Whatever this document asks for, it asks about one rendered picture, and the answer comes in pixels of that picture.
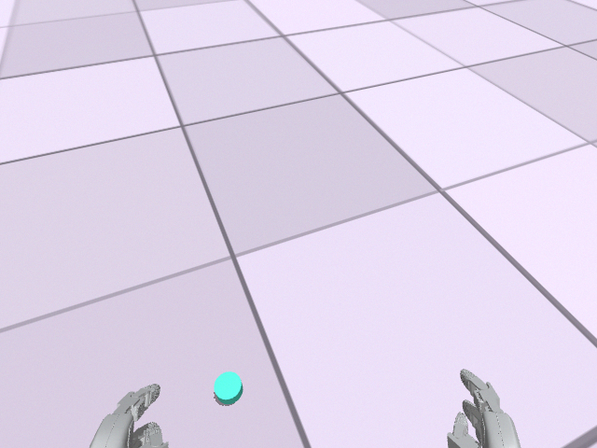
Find right robot hand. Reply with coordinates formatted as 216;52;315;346
447;369;521;448

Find left robot hand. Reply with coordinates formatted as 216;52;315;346
90;384;169;448

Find tin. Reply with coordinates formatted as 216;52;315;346
214;371;243;404

